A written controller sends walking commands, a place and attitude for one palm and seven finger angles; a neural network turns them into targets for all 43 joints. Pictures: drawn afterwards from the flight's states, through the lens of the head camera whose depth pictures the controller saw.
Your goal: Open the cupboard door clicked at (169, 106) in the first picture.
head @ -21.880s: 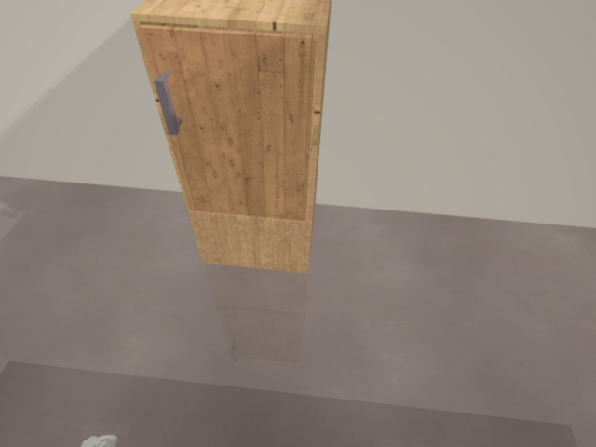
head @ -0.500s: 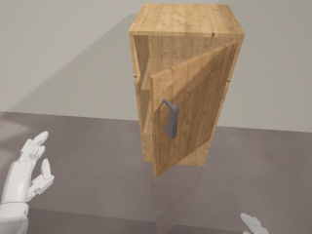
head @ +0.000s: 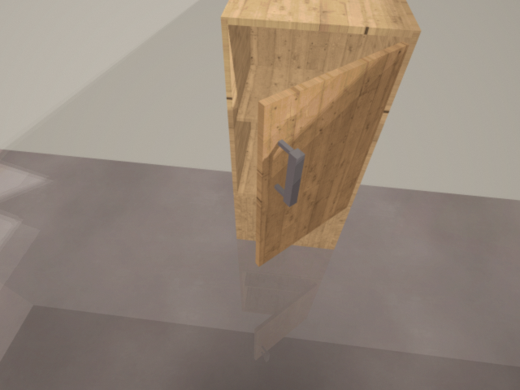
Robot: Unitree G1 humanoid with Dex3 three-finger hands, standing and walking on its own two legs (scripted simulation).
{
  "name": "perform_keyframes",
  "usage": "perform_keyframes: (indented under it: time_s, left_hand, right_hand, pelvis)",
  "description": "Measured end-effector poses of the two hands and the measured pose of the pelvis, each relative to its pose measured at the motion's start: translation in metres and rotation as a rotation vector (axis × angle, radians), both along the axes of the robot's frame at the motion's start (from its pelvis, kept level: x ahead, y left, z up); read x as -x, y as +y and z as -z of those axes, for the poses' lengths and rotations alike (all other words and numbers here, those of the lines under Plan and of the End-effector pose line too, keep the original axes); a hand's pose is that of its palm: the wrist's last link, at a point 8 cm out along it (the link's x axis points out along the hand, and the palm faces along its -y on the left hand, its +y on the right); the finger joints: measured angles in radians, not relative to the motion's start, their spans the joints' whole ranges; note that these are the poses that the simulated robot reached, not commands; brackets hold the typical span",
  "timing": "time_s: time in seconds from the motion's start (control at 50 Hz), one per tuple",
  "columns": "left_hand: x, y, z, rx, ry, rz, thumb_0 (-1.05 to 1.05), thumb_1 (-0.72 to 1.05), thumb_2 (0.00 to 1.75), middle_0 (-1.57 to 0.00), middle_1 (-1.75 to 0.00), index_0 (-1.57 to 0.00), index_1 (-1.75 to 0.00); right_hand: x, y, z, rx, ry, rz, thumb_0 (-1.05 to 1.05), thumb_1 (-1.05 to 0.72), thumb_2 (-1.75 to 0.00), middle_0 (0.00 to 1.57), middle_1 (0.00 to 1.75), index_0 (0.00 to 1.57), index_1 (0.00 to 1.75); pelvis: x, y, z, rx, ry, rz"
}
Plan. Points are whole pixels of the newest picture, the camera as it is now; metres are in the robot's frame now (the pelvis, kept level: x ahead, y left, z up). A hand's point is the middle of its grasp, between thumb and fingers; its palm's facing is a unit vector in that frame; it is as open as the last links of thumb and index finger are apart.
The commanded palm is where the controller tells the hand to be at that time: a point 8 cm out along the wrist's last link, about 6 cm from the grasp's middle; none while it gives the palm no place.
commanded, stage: let the arm hang, fingers relaxed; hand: left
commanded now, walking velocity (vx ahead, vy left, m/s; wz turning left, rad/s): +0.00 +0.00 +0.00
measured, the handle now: (286, 173) +0.53 -0.01 -0.01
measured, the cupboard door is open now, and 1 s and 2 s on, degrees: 43 43 43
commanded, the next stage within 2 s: look to check the result in 0.52 s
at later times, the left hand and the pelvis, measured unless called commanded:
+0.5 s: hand out of the picture +0.06 +0.16 -0.17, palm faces -0.01 -0.98 -0.21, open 7.4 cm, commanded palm none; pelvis +0.01 -0.02 +0.00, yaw -1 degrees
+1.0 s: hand out of the picture +0.01 +0.14 -0.17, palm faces +0.02 -0.98 -0.21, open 7.4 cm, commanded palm none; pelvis +0.03 -0.03 +0.00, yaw -1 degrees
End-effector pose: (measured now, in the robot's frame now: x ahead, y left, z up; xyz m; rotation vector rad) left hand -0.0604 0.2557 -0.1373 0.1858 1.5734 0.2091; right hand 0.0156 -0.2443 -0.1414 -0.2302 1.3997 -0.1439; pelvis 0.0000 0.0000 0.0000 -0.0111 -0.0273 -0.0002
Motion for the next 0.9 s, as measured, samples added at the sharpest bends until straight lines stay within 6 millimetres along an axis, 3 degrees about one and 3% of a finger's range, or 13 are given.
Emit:
perform_keyframes:
  time_s: [0.08,0.18,0.34,0.46,0.58,0.9]
  left_hand:
    - [-0.006,0.007,-0.006,-0.036,-0.020,0.010,0.01,0.91,0.90,-0.20,-0.30,-0.20,-0.30]
    - [-0.033,0.004,-0.007,-0.048,-0.096,0.032,0.01,0.91,0.90,-0.20,-0.30,-0.20,-0.30]
    - [-0.087,-0.020,-0.003,-0.007,-0.230,0.072,0.00,0.91,0.90,-0.20,-0.30,-0.20,-0.30]
    - [-0.109,-0.041,0.001,0.032,-0.272,0.086,0.00,0.91,0.90,-0.20,-0.30,-0.20,-0.30]
    - [-0.109,-0.050,0.004,0.043,-0.254,0.077,0.00,0.91,0.90,-0.20,-0.30,-0.20,-0.30]
    - [-0.073,-0.059,0.004,0.032,-0.135,0.028,0.00,0.91,0.90,-0.20,-0.30,-0.20,-0.30]
  right_hand:
    - [0.002,0.010,0.007,-0.040,-0.009,0.013,0.01,-0.91,-0.90,0.20,0.30,0.20,0.29]
    - [0.000,0.014,0.012,-0.066,-0.028,0.022,0.01,-0.91,-0.90,0.20,0.30,0.20,0.30]
    - [-0.003,0.006,0.011,-0.063,-0.051,0.036,0.01,-0.91,-0.90,0.20,0.30,0.20,0.29]
    - [0.000,-0.002,0.008,-0.048,-0.039,0.048,0.01,-0.91,-0.90,0.20,0.30,0.20,0.29]
    - [0.005,-0.006,0.007,-0.042,-0.011,0.056,0.01,-0.91,-0.90,0.20,0.30,0.20,0.29]
    - [-0.007,-0.004,0.010,-0.066,0.008,0.054,0.01,-0.91,-0.90,0.20,0.30,0.20,0.29]
  pelvis:
    - [0.001,-0.001,0.000,-0.004,-0.003,0.004]
    - [0.000,-0.003,0.000,-0.009,-0.005,0.008]
    - [-0.004,-0.009,0.000,-0.015,-0.010,0.012]
    - [-0.008,-0.016,0.000,-0.015,-0.008,0.013]
    - [-0.013,-0.022,-0.001,-0.014,-0.005,0.014]
    - [-0.025,-0.031,-0.001,-0.015,-0.005,0.015]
